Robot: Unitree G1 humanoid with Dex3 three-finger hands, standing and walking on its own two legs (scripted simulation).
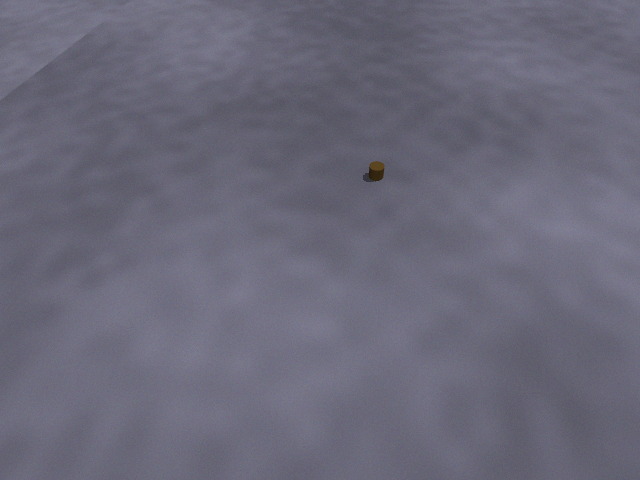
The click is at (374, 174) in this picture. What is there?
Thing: low tin
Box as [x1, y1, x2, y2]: [369, 161, 383, 180]
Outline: 374,161 370,163 369,166 369,177 373,180 379,180 382,178 383,164 381,162
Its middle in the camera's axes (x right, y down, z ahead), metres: +0.26 -0.33 +1.88
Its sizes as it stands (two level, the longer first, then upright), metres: 0.071 0.071 0.063
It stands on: the floor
